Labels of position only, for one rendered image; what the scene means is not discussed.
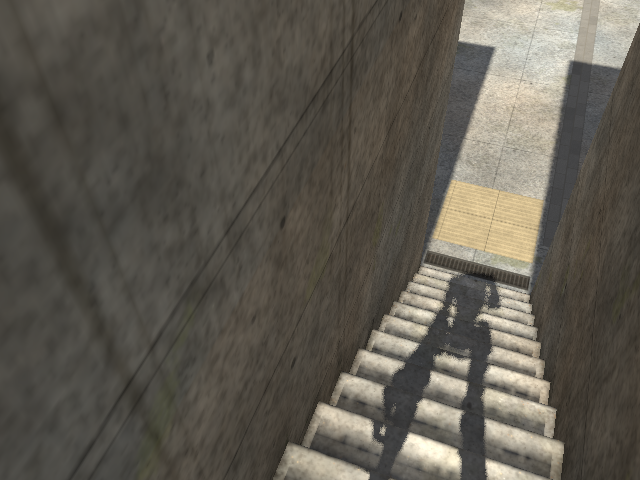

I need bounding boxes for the stairs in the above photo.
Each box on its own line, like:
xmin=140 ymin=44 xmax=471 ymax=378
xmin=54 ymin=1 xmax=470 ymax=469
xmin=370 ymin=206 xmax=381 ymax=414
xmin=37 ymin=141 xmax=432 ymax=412
xmin=273 ymin=265 xmax=565 ymax=480

